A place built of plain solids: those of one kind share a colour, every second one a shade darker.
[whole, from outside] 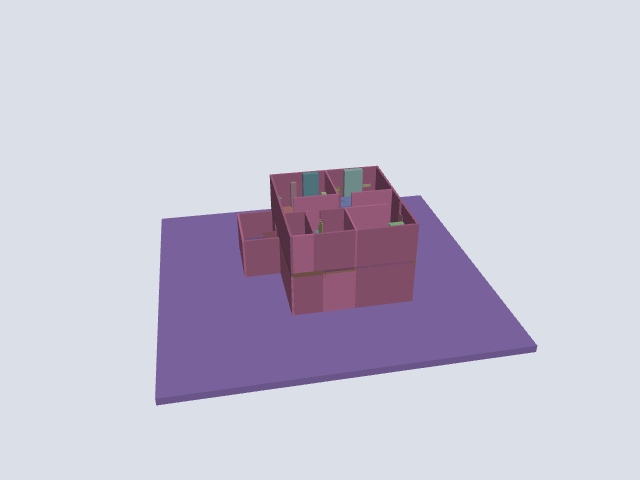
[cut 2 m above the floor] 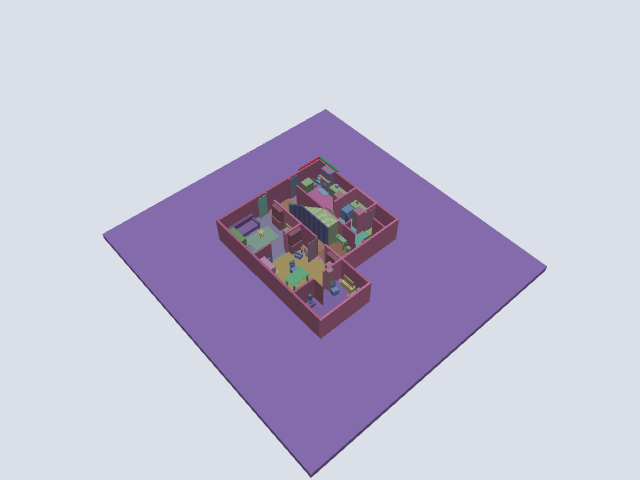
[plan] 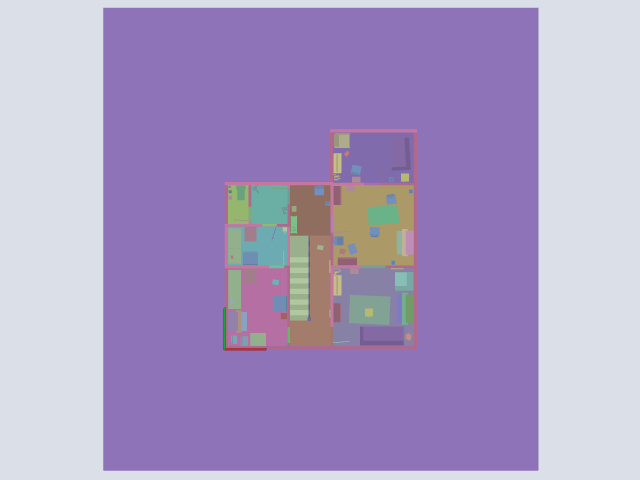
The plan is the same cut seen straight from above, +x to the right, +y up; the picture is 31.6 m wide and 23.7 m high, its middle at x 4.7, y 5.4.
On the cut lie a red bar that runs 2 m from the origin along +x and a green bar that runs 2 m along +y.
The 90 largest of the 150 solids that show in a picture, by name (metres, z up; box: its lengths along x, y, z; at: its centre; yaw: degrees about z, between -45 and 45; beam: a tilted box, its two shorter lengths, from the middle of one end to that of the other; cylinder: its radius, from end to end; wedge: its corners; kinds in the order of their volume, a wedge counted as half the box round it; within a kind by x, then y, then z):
{
 "under_1": {"box": [21.49, 22.87, 0.5], "at": [4.75, 5.43, -0.33]},
 "wall_1": {"box": [0.16, 3.85, 6.14], "at": [0.08, 2.08, 2.77]},
 "wall_2": {"box": [0.16, 1.92, 3.17], "at": [0.08, 5.1, 1.28]},
 "wall_3": {"box": [0.16, 2.52, 2.68], "at": [0.08, 5.4, 4.51]},
 "wall_4": {"box": [0.16, 1.91, 3.17], "at": [0.08, 7.14, 1.28]},
 "wall_5": {"box": [0.16, 1.31, 2.68], "at": [0.08, 7.45, 4.51]},
 "wall_6": {"box": [1.83, 0.13, 3.17], "at": [0.92, 6.12, 1.28]},
 "wall_7": {"box": [2.19, 0.13, 3.17], "at": [1.09, 4.08, 1.28]},
 "wall_8": {"box": [0.13, 1.06, 3.17], "at": [1.24, 7.57, 1.28]},
 "wall_9": {"box": [3.22, 0.13, 2.68], "at": [1.61, 4.08, 4.51]},
 "wall_10": {"box": [3.22, 0.13, 2.68], "at": [1.61, 6.72, 4.51]},
 "wall_11": {"box": [5.35, 0.031, 3.17], "at": [2.67, 8.24, 1.28]},
 "wall_12": {"box": [0.66, 0.13, 3.17], "at": [2.89, 6.12, 1.28]},
 "wall_13": {"box": [0.13, 2.95, 2.68], "at": [3.15, 2.54, 4.51]},
 "wall_14": {"box": [0.13, 2.91, 3.17], "at": [3.15, 2.56, 1.28]},
 "wall_15": {"box": [0.13, 1.62, 2.68], "at": [3.15, 4.95, 4.51]},
 "wall_16": {"box": [0.13, 1.92, 3.17], "at": [3.15, 5.1, 1.28]},
 "wall_17": {"box": [0.13, 0.99, 3.17], "at": [3.15, 6.68, 1.28]},
 "wall_18": {"box": [0.13, 1.31, 2.68], "at": [3.15, 7.45, 4.51]},
 "wall_19": {"box": [6.87, 0.13, 3.17], "at": [3.44, 8.16, 1.28]},
 "wall_20": {"box": [9.49, 0.16, 6.14], "at": [4.75, 0.08, 2.77]},
 "wall_21": {"box": [9.49, 0.16, 2.68], "at": [4.75, 8.18, 4.51]},
 "wall_22": {"box": [0.16, 2.45, 3.17], "at": [5.27, 9.48, 1.28]},
 "wall_23": {"box": [0.13, 2.93, 2.68], "at": [5.29, 1.62, 4.51]},
 "wall_24": {"box": [0.13, 2.89, 3.17], "at": [5.29, 2.56, 1.28]},
 "wall_25": {"box": [0.13, 1.62, 3.17], "at": [5.29, 4.95, 1.28]},
 "wall_26": {"box": [0.13, 3.04, 2.68], "at": [5.29, 5.66, 4.51]},
 "wall_27": {"box": [0.13, 1.53, 3.17], "at": [5.29, 7.33, 1.28]},
 "wall_28": {"box": [1.53, 0.13, 3.17], "at": [5.99, 4.08, 1.28]},
 "wall_29": {"box": [4.3, 0.16, 3.17], "at": [7.34, 10.79, 1.28]},
 "wall_30": {"box": [4.27, 0.13, 2.68], "at": [7.36, 4.08, 4.51]},
 "wall_31": {"box": [1.75, 0.13, 3.17], "at": [8.62, 8.16, 1.28]},
 "wall_32": {"box": [1.55, 0.13, 3.17], "at": [8.71, 4.08, 1.28]},
 "wall_33": {"box": [0.16, 3.85, 6.14], "at": [9.41, 2.08, 2.77]},
 "wall_34": {"box": [0.16, 3.96, 6.14], "at": [9.41, 6.12, 2.77]},
 "wall_35": {"box": [0.16, 2.48, 3.17], "at": [9.41, 9.47, 1.28]},
 "stair_1": {"box": [0.91, 4.19, 0.49], "at": [3.67, 3.52, -0.06]},
 "stair_2": {"box": [0.91, 3.93, 0.67], "at": [3.67, 3.65, 0.04]},
 "stair_3": {"box": [0.91, 3.67, 0.86], "at": [3.67, 3.78, 0.13]},
 "stair_4": {"box": [0.91, 3.41, 1.05], "at": [3.67, 3.91, 0.22]},
 "stair_5": {"box": [0.91, 3.15, 1.23], "at": [3.67, 4.04, 0.32]},
 "stair_6": {"box": [0.91, 2.89, 1.42], "at": [3.67, 4.17, 0.41]},
 "stair_7": {"box": [0.91, 2.63, 1.6], "at": [3.67, 4.3, 0.5]},
 "stair_8": {"box": [0.91, 2.37, 1.79], "at": [3.67, 4.43, 0.6]},
 "stair_9": {"box": [0.91, 2.11, 1.98], "at": [3.67, 4.56, 0.69]},
 "stair_10": {"box": [0.91, 1.85, 2.16], "at": [3.67, 4.69, 0.78]},
 "stair_11": {"box": [0.91, 1.59, 2.35], "at": [3.67, 4.82, 0.87]},
 "stair_12": {"box": [0.91, 1.33, 2.54], "at": [3.67, 4.95, 0.97]},
 "stair_13": {"box": [0.91, 1.07, 2.72], "at": [3.67, 5.08, 1.06]},
 "stair_14": {"box": [0.91, 0.55, 3.09], "at": [3.67, 5.34, 1.25]},
 "floor_salle_manger_1": {"box": [3.98, 3.96, 0.5], "at": [7.34, 6.12, -0.25]},
 "floor_salon_1": {"box": [3.98, 3.85, 0.5], "at": [7.34, 2.08, -0.25]},
 "floor_entree_1": {"box": [2.0, 1.29, 0.5], "at": [4.22, 0.81, -0.25]},
 "floor_entree_2": {"box": [2.0, 2.49, 0.5], "at": [4.22, 6.86, -0.25]},
 "floor_entree_3": {"box": [1.09, 4.17, 0.5], "at": [4.67, 3.53, -0.25]},
 "floor_cuisine_1": {"box": [2.93, 3.85, 0.5], "at": [1.62, 2.08, -0.25]},
 "floor_veranda_1": {"box": [3.98, 2.48, 0.5], "at": [7.34, 9.47, -0.25]},
 "floor_arriere_cuisine_1": {"box": [2.93, 1.92, 0.5], "at": [1.62, 5.1, -0.25]},
 "upper_floor_back_chamber_1": {"box": [3.98, 3.96, 0.16], "at": [7.34, 6.12, 3.09]},
 "floor_back_lobby_1": {"box": [1.79, 1.91, 0.5], "at": [2.19, 7.14, -0.25]},
 "china_cabinet_1": {"box": [0.33, 0.95, 1.07], "at": [5.53, 1.81, 1.36]},
 "china_cabinet_2": {"box": [0.33, 0.95, 1.07], "at": [5.53, 7.6, 1.36]},
 "china_cabinet_3": {"box": [0.4, 0.95, 0.83], "at": [5.56, 1.81, 0.41]},
 "china_cabinet_4": {"box": [0.95, 0.33, 1.07], "at": [6.05, 4.32, 1.36]},
 "china_cabinet_5": {"box": [0.95, 0.4, 0.83], "at": [6.05, 4.35, 0.41]},
 "fixture_breast_salon_1": {"box": [0.4, 1.4, 2.92], "at": [9.13, 2.01, 1.41]},
 "fixture_breast_front_chamber_1": {"box": [0.39, 1.4, 2.73], "at": [9.13, 2.01, 4.48]},
 "fridge_flat_1": {"box": [0.6, 0.73, 1.66], "at": [1.27, 3.63, 0.83]},
 "fridge_flat_2": {"box": [0.6, 0.73, 1.66], "at": [1.27, 5.68, 0.83]},
 "sofa_1": {"box": [2.16, 0.23, 0.39], "at": [7.75, 0.31, 0.65]},
 "sofa_2": {"box": [2.16, 0.93, 0.34], "at": [7.75, 0.67, 0.28]},
 "sofa_3": {"box": [0.93, 1.6, 0.34], "at": [8.67, 9.64, 0.28], "yaw": 3.0},
 "fixture_breast_salle_manger_1": {"box": [0.39, 1.17, 2.92], "at": [9.13, 5.27, 1.41]},
 "fixture_breast_cuisine_1": {"box": [0.49, 0.94, 2.92], "at": [0.4, 1.38, 1.41]},
 "double_bed_1": {"box": [1.55, 2.11, 0.4], "at": [7.92, 2.95, 3.67]},
 "fixture_breast_back_chamber_1": {"box": [0.4, 1.17, 2.73], "at": [9.13, 5.27, 4.48]},
 "fixture_breast_east_chamber_1": {"box": [0.41, 0.94, 2.73], "at": [0.36, 1.38, 4.48]},
 "floor_wc_1": {"box": [1.01, 1.91, 0.5], "at": [0.67, 7.14, -0.25]},
 "billy_1": {"box": [0.42, 0.28, 2.02], "at": [6.21, 7.95, 1.01]},
 "billy_2": {"box": [0.42, 0.28, 2.02], "at": [6.39, 3.86, 1.01]},
 "billy_3": {"box": [0.42, 0.28, 2.02], "at": [6.49, 8.38, 1.01]},
 "billy_4": {"box": [0.28, 0.42, 2.02], "at": [9.18, 6.56, 4.18]},
 "range_flat_1": {"box": [0.76, 0.65, 0.94], "at": [1.26, 4.47, 0.47]},
 "range_flat_2": {"box": [0.65, 0.76, 0.94], "at": [2.76, 2.26, 0.47]},
 "tv_board_1": {"box": [0.4, 1.0, 0.48], "at": [5.56, 3.16, 0.24]},
 "tv_board_2": {"box": [0.4, 1.0, 0.48], "at": [5.56, 9.19, 0.24]},
 "counter_run_1": {"box": [0.78, 0.61, 0.78], "at": [1.64, 0.47, 0.49]},
 "armchair_club_1": {"box": [0.9, 0.92, 0.35], "at": [8.85, 3.35, 0.24]},
 "wall_foot_1": {"box": [9.49, 0.16, 0.17], "at": [4.75, 8.18, 3.09]},
 "rug_1": {"box": [2.0, 1.4, 0.08], "at": [7.15, 1.95, -0.03], "yaw": -2.5}
}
